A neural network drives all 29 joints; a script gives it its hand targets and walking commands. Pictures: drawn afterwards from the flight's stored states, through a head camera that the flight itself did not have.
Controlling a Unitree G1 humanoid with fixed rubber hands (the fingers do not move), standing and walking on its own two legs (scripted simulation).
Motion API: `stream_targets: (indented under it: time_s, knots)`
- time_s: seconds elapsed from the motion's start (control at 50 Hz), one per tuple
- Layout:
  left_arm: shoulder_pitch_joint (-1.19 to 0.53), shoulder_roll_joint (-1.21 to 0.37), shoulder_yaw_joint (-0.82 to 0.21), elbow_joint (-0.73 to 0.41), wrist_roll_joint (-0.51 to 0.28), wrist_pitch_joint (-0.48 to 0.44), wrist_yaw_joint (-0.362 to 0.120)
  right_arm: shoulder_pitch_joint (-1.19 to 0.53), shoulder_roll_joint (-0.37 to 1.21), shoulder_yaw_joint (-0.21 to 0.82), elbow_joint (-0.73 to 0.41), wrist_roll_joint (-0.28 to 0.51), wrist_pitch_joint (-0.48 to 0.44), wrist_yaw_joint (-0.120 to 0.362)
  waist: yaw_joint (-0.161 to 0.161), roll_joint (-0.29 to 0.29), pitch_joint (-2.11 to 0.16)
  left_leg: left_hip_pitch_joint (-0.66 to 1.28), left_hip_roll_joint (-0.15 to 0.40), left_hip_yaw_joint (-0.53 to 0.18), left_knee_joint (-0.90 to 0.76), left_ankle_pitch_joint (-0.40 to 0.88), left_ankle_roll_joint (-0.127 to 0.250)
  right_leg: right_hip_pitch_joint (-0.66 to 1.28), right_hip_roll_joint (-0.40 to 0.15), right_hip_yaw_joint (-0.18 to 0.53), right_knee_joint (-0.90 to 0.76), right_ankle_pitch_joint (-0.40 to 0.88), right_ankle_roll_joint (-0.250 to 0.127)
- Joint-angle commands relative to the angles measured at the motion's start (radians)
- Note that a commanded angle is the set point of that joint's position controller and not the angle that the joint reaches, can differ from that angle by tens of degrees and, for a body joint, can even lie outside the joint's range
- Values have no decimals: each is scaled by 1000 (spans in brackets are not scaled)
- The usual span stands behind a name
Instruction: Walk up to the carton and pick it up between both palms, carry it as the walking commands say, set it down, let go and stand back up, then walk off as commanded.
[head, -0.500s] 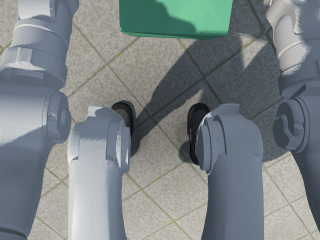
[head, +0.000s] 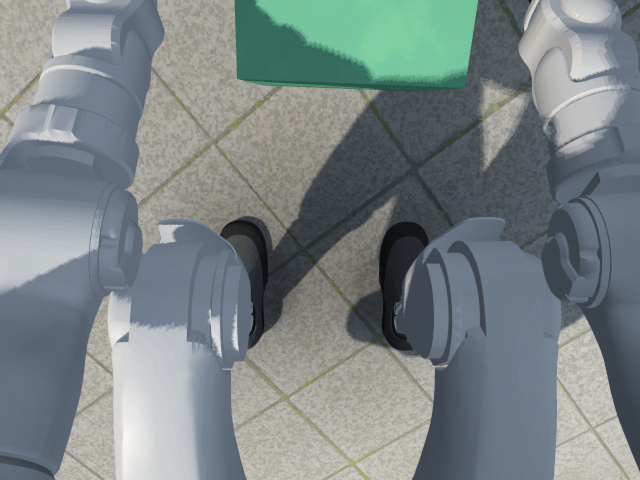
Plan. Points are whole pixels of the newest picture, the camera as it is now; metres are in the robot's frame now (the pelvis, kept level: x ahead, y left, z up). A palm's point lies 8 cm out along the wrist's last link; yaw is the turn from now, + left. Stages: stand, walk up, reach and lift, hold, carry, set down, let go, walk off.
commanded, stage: reach and lift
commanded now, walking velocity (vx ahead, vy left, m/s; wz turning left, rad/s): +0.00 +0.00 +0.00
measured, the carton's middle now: out of the picture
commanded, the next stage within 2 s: none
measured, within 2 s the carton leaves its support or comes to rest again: leaves its support in 1.16 s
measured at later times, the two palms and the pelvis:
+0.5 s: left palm out of the picture +0.55 +0.13 -0.19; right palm out of the picture +0.53 -0.17 -0.19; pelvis +0.00 +0.00 +0.01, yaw +0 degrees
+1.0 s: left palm out of the picture +0.55 +0.13 -0.19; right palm out of the picture +0.54 -0.17 -0.19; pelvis +0.01 +0.00 -0.01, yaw -1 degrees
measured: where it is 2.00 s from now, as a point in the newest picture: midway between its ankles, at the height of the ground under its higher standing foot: (322, 304)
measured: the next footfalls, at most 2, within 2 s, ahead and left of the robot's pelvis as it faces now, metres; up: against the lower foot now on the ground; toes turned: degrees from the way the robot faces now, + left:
none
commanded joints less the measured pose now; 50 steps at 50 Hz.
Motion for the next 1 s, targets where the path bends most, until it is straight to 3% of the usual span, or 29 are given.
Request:
stream_targets:
  time_s: [0.0, 0.02, 0.06, 0.08, 0.14, 0.16, 0.18, 0.2, 0.22, 0.24, 0.32, 0.38, 0.44, 0.46, 0.48, 0.5, 0.52, 0.6, 0.62, 0.68, 0.72, 0.76, 0.78, 0.8, 0.84, 0.88, 0.92, 0.94, 0.98]
  knots:
    - [-291, 104, 10, -157, -3, -41, 10, -306, -118, -13, -166, 19, -43, -12, 0, 14, -1481, 623, -10, 71, -150, 427, -7, 640, 9, -53, -163, 453, 12]
    - [-283, 74, -15, -136, -29, -34, 3, -286, -103, -14, -134, 7, -36, -7, -33, 7, -1457, 617, -11, 53, -162, 414, -5, 614, 5, -63, -166, 436, 10]
    - [-303, 66, -29, -120, -26, -31, 1, -343, -67, 29, -151, 34, -34, 0, 11, 8, -1403, 603, -5, 53, -184, 380, 0, 589, 8, -59, -176, 390, 12]
    - [-310, 44, -34, -104, -30, -27, -1, -338, -96, 21, -115, 18, -33, -1, -13, 12, -1391, 574, -9, 64, -174, 369, -8, 599, 7, -53, -185, 378, 5]
    - [-338, 81, 7, -114, 9, -32, 5, -364, -73, 18, -110, 16, -32, 1, 16, -2, -1334, 558, -11, 56, -190, 324, 0, 566, 5, -49, -184, 343, 9]
    - [-347, 61, -3, -134, -1, -36, 4, -372, -68, 9, -128, -3, -37, 0, -13, -28, -1369, 580, -19, 51, -186, 345, 1, 575, 11, -55, -189, 359, 10]
    - [-340, 59, 2, -122, 9, -37, 9, -357, -86, -9, -110, 4, -41, -7, -17, 21, -1376, 586, -16, 54, -185, 348, -6, 569, 11, -60, -178, 368, 5]
    - [-324, 51, 5, -106, 15, -37, 11, -371, -63, 7, -110, 13, -42, -6, 8, 12, -1403, 595, -24, 58, -181, 370, -4, 591, 11, -52, -183, 392, 10]
    - [-333, 70, 31, -86, 30, -35, 12, -352, -83, -13, -88, -20, -40, -12, -13, -9, -1363, 583, -23, 53, -184, 342, -2, 561, 13, -58, -188, 363, 13]
    - [-329, 72, 41, -98, 34, -35, 15, -372, -85, -4, -127, -20, -46, -16, 1, -13, -1360, 560, -20, 61, -184, 343, 0, 578, 20, -49, -204, 370, 15]
    - [-362, 4, 4, -119, 26, -49, 7, -345, -13, 7, -63, -24, -44, -16, -21, 19, -1386, 560, -35, 70, -184, 358, -9, 623, 23, -42, -204, 401, 6]
    - [-338, -28, -3, -79, 43, -45, 5, -379, 26, 36, -86, -3, -46, -5, 15, 13, -1371, 594, -37, 57, -189, 377, -3, 599, 27, -50, -192, 402, 12]
    - [-383, -70, -17, -146, 33, -58, 7, -390, 55, 46, -118, -9, -56, -3, -6, 2, -1403, 617, -44, 56, -187, 399, -8, 609, 33, -53, -189, 418, 8]
    - [-393, -81, -8, -113, 37, -57, 5, -389, 70, 57, -91, -6, -52, 1, -4, -4, -1381, 612, -43, 65, -183, 363, -6, 608, 36, -53, -198, 382, 11]
    - [-371, -70, 4, -108, 67, -60, 9, -389, 107, 54, -100, 2, -51, 1, 27, -1, -1371, 595, -40, 64, -198, 363, -1, 596, 41, -54, -195, 397, 16]
    - [-323, -90, 25, -62, 81, -49, 6, -372, 91, 57, -88, -13, -49, 5, 21, -23, -1353, 610, -44, 57, -189, 370, 0, 597, 35, -52, -199, 385, 18]
    - [-347, -157, 4, -88, 74, -50, -5, -393, 161, 78, -103, 2, -48, 15, 39, -12, -1355, 581, -45, 70, -198, 368, 2, 620, 51, -42, -209, 396, 12]
    - [-429, -408, -35, -113, 98, -38, -79, -496, 406, 118, -130, -26, -33, 82, 36, -1, -1325, 557, -59, 76, -181, 369, 4, 576, 65, -41, -192, 400, 7]
    - [-456, -481, -49, -138, 111, -30, -100, -523, 510, 132, -139, -12, -28, 107, 58, 11, -1330, 582, -57, 79, -176, 376, 8, 559, 72, -42, -190, 401, 8]
    - [-524, -773, -72, -158, 122, 1, -188, -594, 779, 157, -165, -58, 7, 183, 22, -13, -1286, 520, -81, 91, -154, 338, 13, 545, 86, -52, -181, 375, -3]
    - [-510, -865, -79, -183, 140, 18, -221, -587, 901, 158, -197, -62, 22, 222, 46, 2, -1268, 530, -83, 93, -150, 373, 18, 532, 96, -60, -160, 400, 0]
    - [-519, -924, -71, -200, 139, 35, -244, -584, 921, 143, -217, -78, 35, 245, 26, 19, -1241, 514, -89, 89, -145, 372, 15, 503, 97, -65, -150, 394, -9]
    - [-493, -960, -56, -189, 154, 41, -252, -594, 934, 136, -229, -88, 38, 256, 46, 29, -1206, 491, -93, 97, -141, 380, 17, 459, 101, -62, -160, 374, -9]
    - [-510, -972, -62, -224, 134, 39, -255, -584, 951, 143, -232, -86, 47, 259, 27, 13, -1252, 502, -93, 100, -127, 393, 18, 509, 97, -62, -157, 399, -13]
    - [-509, -974, -55, -223, 152, 46, -261, -562, 995, 132, -222, -84, 57, 272, 53, 14, -1217, 480, -95, 100, -137, 370, 22, 462, 102, -67, -153, 384, -15]
    - [-503, -1024, -72, -241, 129, 45, -269, -536, 998, 124, -232, -98, 56, 273, 1, 18, -1221, 460, -97, 89, -134, 387, 25, 465, 102, -78, -139, 413, -16]
    - [-493, -1031, -67, -243, 128, 43, -273, -525, 1023, 134, -250, -88, 56, 277, 31, 24, -1252, 468, -100, 108, -122, 426, 20, 487, 105, -69, -143, 446, -16]
    - [-503, -1016, -66, -251, 122, 43, -271, -536, 1036, 139, -258, -91, 60, 277, 24, -13, -1259, 482, -100, 98, -127, 426, 28, 478, 104, -79, -139, 444, -10]
    - [-496, -1040, -71, -253, 116, 42, -265, -562, 1049, 139, -271, -72, 58, 279, 14, 0, -1295, 516, -103, 88, -121, 458, 34, 476, 107, -87, -128, 467, -6]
